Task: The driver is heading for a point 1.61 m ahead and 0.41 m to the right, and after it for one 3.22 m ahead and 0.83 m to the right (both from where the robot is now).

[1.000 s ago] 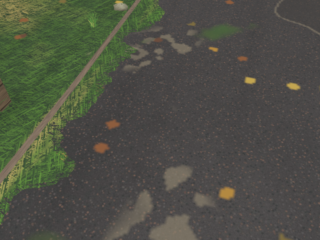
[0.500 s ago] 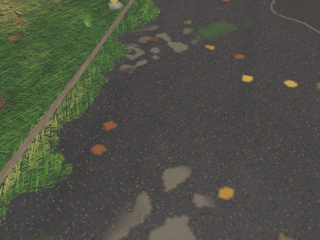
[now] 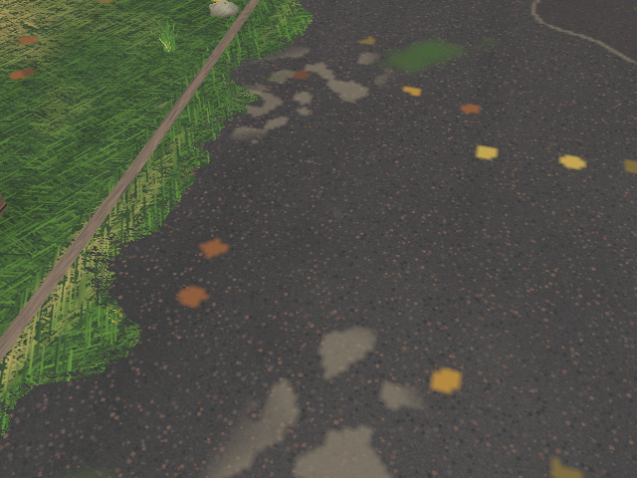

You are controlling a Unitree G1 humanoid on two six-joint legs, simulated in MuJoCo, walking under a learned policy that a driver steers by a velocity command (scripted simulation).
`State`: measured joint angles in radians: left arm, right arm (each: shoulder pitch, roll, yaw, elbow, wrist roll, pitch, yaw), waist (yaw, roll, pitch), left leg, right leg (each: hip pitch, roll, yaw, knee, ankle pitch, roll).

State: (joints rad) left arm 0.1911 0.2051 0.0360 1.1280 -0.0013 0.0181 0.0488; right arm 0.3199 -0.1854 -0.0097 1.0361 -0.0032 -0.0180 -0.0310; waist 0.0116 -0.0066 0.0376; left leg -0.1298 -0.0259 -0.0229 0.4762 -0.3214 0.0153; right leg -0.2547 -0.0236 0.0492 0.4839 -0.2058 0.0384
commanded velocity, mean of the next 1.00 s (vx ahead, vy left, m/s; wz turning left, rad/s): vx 0.37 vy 0.00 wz -0.01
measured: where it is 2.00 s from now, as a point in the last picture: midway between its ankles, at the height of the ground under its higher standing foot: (383, 297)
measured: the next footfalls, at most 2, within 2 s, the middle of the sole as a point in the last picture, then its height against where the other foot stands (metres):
left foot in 0.76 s outside the picture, level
right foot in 1.32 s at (401, 372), level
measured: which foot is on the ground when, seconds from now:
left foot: down 0.00-0.28, up 0.30-0.74, down 0.76-1.00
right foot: down 0.00-0.78, up 0.80-1.00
